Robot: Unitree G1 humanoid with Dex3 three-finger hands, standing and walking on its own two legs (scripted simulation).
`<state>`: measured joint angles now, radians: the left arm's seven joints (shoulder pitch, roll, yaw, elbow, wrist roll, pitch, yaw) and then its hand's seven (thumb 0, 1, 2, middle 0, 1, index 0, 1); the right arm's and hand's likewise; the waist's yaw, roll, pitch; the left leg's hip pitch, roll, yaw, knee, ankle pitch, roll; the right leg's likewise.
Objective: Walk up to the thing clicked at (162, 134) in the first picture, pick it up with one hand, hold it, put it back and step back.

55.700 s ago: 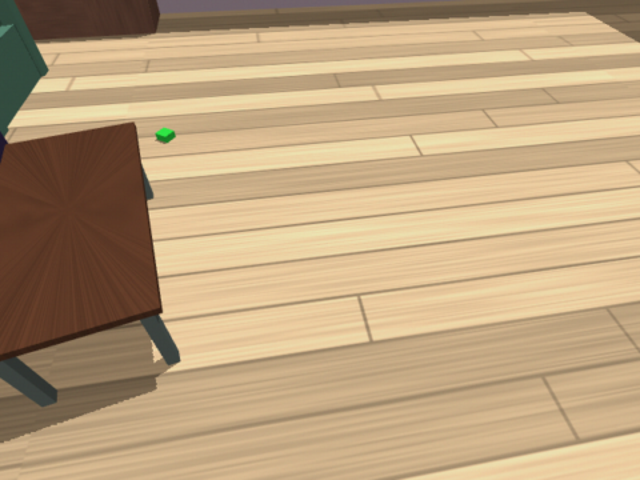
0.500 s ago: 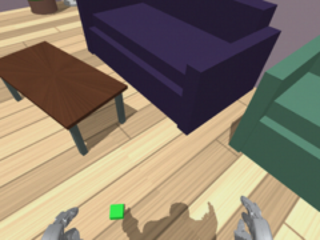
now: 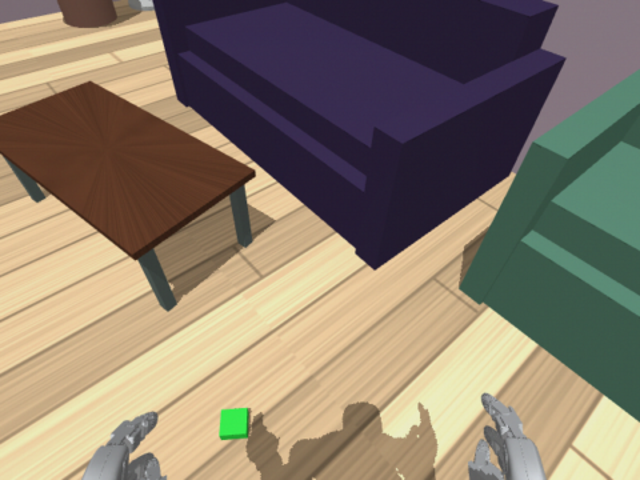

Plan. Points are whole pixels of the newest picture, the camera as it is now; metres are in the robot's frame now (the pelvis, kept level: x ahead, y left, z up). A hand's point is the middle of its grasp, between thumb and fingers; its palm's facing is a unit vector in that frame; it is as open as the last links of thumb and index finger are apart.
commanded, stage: home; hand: left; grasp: from above
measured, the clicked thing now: (234, 423) +0.43 +0.21 -0.69
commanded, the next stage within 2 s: stand in 0.54 s
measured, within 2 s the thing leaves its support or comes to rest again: neither
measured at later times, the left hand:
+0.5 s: hand out of the picture +0.16 +0.18 -0.04, palm faces +0.05 -0.98 -0.20, open 7.4 cm
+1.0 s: hand out of the picture +0.08 +0.24 -0.11, palm faces +0.03 -0.94 -0.33, open 7.4 cm
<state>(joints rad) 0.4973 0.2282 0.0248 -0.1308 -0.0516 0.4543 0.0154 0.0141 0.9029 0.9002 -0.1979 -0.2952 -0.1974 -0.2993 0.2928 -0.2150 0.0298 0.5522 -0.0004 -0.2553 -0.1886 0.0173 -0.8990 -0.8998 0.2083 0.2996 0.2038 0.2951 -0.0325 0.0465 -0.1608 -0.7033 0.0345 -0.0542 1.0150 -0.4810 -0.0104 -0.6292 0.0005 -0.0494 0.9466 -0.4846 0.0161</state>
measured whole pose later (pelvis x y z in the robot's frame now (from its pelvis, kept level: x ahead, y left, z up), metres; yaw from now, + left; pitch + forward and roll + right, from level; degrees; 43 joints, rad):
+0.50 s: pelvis +0.00 +0.00 +0.00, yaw +0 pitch +10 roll -3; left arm 0.50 0.23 0.03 -0.13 -0.05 0.45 0.02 0.01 0.90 0.90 -0.20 -0.29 -0.20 -0.30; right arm 0.29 -0.22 0.02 0.54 0.00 -0.24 -0.19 0.02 -0.90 -0.90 0.21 0.30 0.20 0.30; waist -0.04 0.05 -0.17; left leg -0.70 0.04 -0.06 1.02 -0.48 -0.02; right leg -0.63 0.00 -0.05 0.95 -0.49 0.01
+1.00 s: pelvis -0.01 +0.01 +0.04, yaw +0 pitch -1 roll -1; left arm 0.24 0.29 0.04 0.81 0.04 0.05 0.03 0.01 0.90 0.90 -0.20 -0.30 -0.20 -0.30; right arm 0.20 -0.29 -0.05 0.92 -0.06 -0.03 -0.01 0.01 -0.90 -0.90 0.21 0.30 0.20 0.30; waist 0.03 -0.01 0.04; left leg -0.36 0.00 -0.01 0.72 -0.35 0.01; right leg -0.31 -0.04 -0.01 0.69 -0.36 0.03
